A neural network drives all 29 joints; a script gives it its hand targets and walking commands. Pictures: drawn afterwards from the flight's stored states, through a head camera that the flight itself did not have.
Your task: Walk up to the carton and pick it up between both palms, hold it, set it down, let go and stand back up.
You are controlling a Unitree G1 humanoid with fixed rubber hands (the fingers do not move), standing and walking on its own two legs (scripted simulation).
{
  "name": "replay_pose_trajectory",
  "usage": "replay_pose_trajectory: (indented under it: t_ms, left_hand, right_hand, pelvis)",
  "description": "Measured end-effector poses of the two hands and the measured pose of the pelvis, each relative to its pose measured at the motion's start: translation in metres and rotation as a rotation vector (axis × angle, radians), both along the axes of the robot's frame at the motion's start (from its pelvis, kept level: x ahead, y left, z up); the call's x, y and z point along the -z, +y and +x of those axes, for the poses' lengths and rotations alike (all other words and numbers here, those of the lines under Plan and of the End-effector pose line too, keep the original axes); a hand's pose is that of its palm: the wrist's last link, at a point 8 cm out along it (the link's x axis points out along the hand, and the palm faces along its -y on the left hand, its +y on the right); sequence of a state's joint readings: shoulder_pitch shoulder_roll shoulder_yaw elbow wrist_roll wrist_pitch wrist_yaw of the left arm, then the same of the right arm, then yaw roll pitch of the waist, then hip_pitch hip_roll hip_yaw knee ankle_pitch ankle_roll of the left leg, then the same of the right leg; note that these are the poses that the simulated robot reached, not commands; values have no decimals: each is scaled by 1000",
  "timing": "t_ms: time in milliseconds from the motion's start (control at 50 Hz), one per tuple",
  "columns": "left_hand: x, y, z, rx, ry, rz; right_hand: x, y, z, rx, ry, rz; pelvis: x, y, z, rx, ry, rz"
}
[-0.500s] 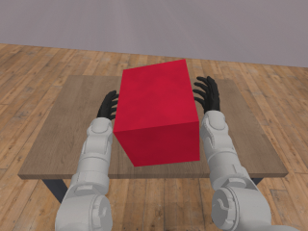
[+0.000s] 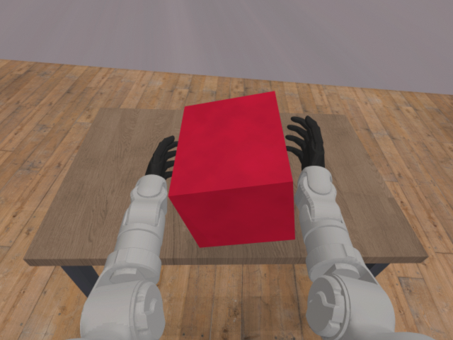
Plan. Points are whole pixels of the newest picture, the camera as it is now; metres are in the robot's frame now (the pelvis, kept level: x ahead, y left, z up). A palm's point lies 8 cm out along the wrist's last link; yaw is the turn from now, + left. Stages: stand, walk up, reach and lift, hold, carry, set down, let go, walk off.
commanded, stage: set down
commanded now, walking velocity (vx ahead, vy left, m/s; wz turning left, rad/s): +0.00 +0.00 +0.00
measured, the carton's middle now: (237, 169) +0.42 -0.03 +0.07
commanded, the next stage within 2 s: none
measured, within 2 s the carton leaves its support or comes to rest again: neither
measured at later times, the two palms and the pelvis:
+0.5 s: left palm (159, 176) +0.40 +0.12 +0.07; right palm (306, 163) +0.39 -0.16 +0.12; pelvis +0.01 +0.00 +0.00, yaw +0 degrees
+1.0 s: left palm (160, 178) +0.41 +0.12 +0.06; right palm (303, 166) +0.39 -0.16 +0.11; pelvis +0.02 +0.00 +0.00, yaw +0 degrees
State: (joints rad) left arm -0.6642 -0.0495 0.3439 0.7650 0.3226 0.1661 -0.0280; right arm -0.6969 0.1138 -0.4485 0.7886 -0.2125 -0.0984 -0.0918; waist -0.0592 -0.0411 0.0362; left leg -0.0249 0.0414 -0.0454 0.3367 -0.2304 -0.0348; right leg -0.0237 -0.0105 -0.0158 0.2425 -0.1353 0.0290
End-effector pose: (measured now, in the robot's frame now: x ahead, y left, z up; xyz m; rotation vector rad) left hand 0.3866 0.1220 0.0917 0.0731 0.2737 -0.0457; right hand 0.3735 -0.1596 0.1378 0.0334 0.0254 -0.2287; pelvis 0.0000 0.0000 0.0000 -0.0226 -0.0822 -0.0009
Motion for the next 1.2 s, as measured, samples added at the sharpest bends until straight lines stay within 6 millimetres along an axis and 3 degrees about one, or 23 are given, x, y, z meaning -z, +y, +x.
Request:
replay_pose_trajectory:
  t_ms: [1200]
  left_hand:
    - [43, 0, 26, 20, 69, 11]
  right_hand:
    - [44, 0, 23, 18, 75, -14]
  pelvis:
    - [0, -1, 19, 0, 86, 1]
